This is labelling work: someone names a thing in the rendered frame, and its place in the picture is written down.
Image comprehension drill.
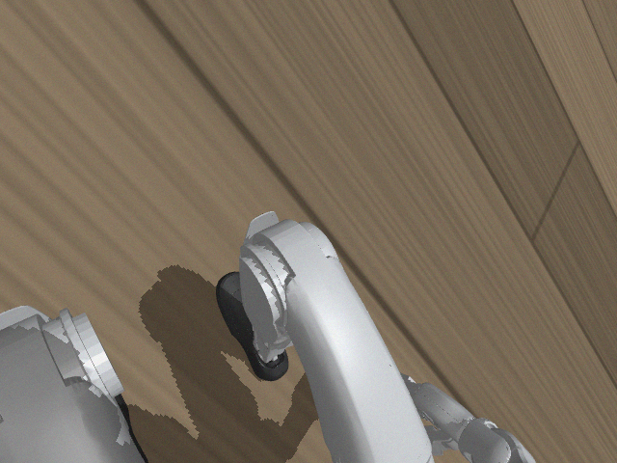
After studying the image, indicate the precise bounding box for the left robot foot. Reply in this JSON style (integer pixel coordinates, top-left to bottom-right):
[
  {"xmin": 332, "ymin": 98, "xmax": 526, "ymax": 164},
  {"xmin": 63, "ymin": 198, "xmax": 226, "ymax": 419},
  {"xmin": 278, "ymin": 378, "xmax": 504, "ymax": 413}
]
[{"xmin": 115, "ymin": 394, "xmax": 148, "ymax": 463}]

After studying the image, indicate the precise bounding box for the right robot foot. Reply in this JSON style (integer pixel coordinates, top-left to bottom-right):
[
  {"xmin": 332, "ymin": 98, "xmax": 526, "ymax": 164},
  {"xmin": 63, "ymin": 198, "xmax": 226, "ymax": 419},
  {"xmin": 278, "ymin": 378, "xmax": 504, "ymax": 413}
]
[{"xmin": 216, "ymin": 272, "xmax": 288, "ymax": 381}]

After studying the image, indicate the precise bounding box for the right robot arm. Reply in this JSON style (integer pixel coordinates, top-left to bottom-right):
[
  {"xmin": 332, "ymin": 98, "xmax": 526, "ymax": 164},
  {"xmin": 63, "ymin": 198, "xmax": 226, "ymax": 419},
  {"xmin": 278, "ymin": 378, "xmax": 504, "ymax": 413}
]
[{"xmin": 458, "ymin": 418, "xmax": 536, "ymax": 463}]

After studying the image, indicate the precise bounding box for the right robot hand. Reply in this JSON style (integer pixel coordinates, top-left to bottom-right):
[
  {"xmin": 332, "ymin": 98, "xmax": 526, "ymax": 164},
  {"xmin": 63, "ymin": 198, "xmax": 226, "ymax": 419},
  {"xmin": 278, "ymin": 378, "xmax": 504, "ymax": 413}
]
[{"xmin": 400, "ymin": 372, "xmax": 476, "ymax": 455}]

